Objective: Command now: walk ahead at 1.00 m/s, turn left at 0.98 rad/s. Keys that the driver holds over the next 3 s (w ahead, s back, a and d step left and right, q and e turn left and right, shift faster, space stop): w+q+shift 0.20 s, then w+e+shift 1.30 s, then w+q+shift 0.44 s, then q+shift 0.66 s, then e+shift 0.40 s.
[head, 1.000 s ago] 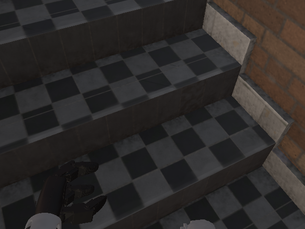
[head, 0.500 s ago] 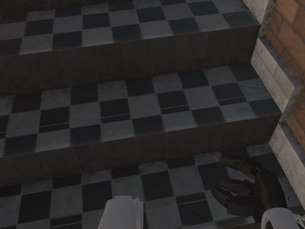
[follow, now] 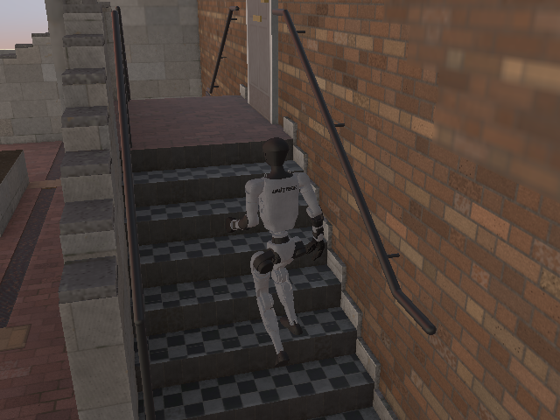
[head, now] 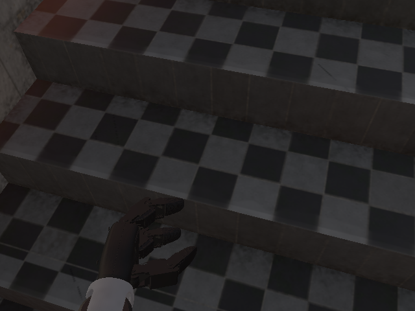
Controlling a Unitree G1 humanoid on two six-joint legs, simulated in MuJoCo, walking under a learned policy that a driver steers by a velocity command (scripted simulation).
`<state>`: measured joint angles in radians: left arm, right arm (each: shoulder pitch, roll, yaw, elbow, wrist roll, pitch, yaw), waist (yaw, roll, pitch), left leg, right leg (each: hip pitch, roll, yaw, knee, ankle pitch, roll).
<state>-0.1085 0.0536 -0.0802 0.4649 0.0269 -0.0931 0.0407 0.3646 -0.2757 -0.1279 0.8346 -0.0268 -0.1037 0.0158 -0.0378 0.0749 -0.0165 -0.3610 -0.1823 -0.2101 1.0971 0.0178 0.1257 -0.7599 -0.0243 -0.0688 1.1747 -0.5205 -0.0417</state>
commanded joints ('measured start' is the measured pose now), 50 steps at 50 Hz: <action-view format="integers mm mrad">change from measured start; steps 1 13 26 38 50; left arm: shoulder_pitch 310 573 356 432 498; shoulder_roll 219 247 51 406 340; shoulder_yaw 151 135 81 187 176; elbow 142 500 103 213 319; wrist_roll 18 14 -32 -27 -93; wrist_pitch -1 -74 41 68 -9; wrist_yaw -2 -32 -41 -35 3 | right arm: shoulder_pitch -227 -623 -120 -95 -433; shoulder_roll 47 114 123 21 95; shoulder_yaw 32 143 84 80 177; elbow -276 -493 71 -214 -523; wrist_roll -30 -23 -46 -58 -13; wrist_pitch -22 120 5 -51 30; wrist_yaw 19 -8 -50 48 -41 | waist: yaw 56 -52 97 67 -73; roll -206 -139 -148 -332 -31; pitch -325 83 81 -192 -188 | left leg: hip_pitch -644 -686 73 -481 211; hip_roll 81 107 434 116 72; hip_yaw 73 346 16 159 397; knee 894 566 -724 698 256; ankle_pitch -177 -562 -61 -169 -467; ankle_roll -22 92 24 -108 -68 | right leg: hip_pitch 886 598 -359 807 79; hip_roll -371 -130 31 -8 24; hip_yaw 722 -230 307 763 339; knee -624 -1132 1006 -620 -1076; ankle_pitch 334 1356 95 853 1652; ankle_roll -193 1 -121 -251 -219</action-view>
